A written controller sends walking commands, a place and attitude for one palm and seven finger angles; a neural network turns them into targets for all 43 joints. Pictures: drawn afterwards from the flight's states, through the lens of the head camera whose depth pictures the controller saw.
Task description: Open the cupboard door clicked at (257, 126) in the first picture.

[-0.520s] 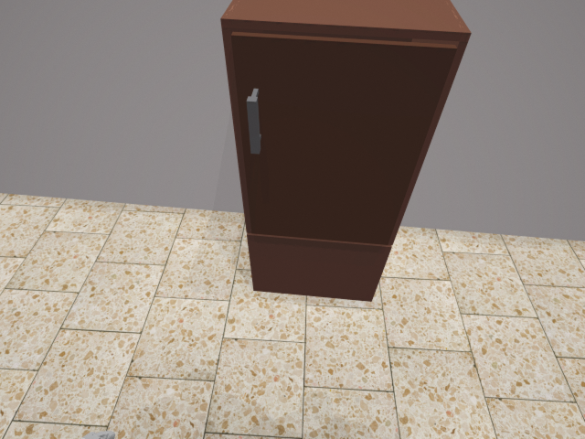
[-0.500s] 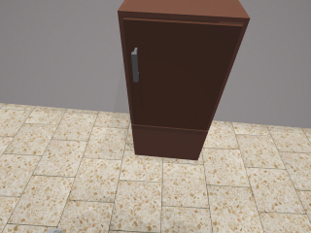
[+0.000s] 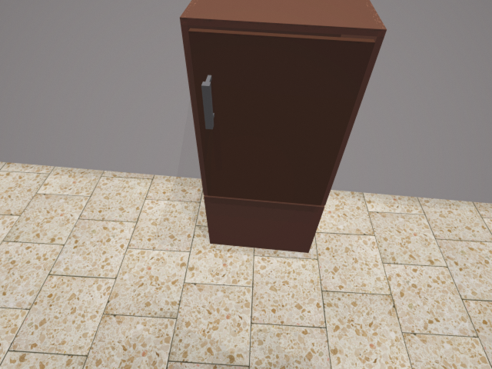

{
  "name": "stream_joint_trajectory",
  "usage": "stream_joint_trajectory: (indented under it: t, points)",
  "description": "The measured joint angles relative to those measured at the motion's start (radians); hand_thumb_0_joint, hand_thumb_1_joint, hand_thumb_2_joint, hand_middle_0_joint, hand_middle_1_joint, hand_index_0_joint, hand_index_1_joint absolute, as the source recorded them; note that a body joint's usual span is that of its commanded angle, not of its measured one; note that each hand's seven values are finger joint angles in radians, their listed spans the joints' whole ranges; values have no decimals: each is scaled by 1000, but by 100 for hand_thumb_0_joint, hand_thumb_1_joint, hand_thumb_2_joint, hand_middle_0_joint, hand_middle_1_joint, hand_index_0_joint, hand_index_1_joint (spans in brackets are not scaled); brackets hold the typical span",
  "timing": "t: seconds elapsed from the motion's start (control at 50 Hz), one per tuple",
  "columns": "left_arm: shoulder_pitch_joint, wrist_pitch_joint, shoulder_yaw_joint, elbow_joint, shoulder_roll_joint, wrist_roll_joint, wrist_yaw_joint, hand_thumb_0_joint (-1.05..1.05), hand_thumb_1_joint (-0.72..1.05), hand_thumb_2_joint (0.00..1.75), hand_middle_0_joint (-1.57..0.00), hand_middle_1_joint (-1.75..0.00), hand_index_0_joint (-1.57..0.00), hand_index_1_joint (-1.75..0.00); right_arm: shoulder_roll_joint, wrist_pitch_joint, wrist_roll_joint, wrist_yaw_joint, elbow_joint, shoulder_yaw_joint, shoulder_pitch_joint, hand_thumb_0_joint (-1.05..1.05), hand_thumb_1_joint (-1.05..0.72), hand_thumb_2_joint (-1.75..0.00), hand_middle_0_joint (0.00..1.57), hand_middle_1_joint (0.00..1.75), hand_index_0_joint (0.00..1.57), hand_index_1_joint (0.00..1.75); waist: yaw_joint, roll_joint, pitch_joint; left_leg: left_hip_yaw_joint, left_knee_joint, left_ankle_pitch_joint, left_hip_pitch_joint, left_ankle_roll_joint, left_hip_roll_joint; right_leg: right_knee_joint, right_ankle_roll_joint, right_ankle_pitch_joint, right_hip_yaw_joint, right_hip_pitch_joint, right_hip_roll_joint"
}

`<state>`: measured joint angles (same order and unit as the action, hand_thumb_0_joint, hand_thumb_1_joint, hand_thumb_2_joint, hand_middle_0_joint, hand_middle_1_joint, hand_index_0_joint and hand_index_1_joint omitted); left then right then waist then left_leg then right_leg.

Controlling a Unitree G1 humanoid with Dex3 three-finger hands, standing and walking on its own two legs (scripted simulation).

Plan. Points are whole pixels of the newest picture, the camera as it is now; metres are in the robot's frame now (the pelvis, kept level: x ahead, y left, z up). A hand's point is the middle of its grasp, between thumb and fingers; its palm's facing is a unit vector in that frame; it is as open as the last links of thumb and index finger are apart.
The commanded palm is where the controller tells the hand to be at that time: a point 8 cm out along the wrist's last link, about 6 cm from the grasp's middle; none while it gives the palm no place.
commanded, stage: stand and wait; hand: left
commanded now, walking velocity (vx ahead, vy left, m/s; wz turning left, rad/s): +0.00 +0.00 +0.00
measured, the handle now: (209, 102) +0.74 +0.14 +0.04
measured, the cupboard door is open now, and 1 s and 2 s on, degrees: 0 0 0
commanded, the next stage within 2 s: look at it before walking up in 0.30 s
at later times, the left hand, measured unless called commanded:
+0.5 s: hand out of the picture +0.06 +0.22 -0.16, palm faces -0.03 -0.95 -0.30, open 7.4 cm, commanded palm none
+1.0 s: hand out of the picture +0.05 +0.22 -0.16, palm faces -0.03 -0.95 -0.30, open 7.4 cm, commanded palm none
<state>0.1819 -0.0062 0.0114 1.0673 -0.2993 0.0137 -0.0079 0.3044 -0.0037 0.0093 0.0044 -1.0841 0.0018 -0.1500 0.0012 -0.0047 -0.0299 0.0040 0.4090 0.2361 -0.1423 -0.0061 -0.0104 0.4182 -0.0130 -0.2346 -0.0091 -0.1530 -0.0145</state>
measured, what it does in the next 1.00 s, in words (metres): stands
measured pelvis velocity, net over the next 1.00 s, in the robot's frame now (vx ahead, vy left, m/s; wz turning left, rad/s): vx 0.00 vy -0.01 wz -0.01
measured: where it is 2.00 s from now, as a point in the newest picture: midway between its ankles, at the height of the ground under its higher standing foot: outside the picture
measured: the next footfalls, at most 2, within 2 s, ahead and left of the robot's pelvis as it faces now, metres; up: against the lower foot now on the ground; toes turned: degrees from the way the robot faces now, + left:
left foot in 1.72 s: +0.20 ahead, +0.10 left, +0.00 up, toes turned -2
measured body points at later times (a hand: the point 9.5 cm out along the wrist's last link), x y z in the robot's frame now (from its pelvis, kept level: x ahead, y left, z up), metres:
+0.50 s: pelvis +0.00 -0.01 +0.00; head +0.00 -0.01 +0.45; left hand +0.06 +0.27 -0.14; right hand +0.05 -0.28 -0.14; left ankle -0.01 +0.12 -0.74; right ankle +0.00 -0.13 -0.74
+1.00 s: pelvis +0.00 -0.01 +0.00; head +0.00 -0.01 +0.45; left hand +0.06 +0.27 -0.14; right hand +0.05 -0.29 -0.14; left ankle -0.01 +0.12 -0.74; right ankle +0.00 -0.13 -0.74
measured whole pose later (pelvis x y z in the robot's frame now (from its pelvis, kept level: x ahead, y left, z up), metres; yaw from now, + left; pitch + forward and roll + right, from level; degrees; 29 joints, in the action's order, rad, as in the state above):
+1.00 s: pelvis +0.00 -0.01 +0.00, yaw -1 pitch -2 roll +0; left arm 0.18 0.00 0.00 1.10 -0.28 0.01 -0.01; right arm 0.29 -0.01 0.01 0.01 -1.12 0.00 -0.16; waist 0.00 0.00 -0.02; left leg 0.00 0.36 0.22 -0.12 0.01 0.01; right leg 0.38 0.00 -0.21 -0.01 -0.14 0.00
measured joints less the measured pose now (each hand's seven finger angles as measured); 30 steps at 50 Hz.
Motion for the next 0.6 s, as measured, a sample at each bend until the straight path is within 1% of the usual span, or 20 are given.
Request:
stream_joint_trajectory:
  t: [0.2, 0.6]
  points:
    - [1, 3, -3, 24, -1, -2, -3, 1, 90, 90, -21, -30, -20, -30, 1, 1, -2, 3, -34, 1, -22, 0, -90, -90, 21, 30, 20, 30, 5, 5, -1, 0, -17, -11, 10, 7, 7, -15, 6, 10, 0, 8, 7]
    - [-12, 8, -3, 16, 17, 0, -3, 1, 90, 90, -21, -30, -20, -30, -18, -5, -1, 2, -35, 3, -13, 0, -90, -90, 21, 30, 20, 30, 5, 7, 6, -3, -32, -22, 8, 12, 13, -26, 11, 20, -2, 2, 13]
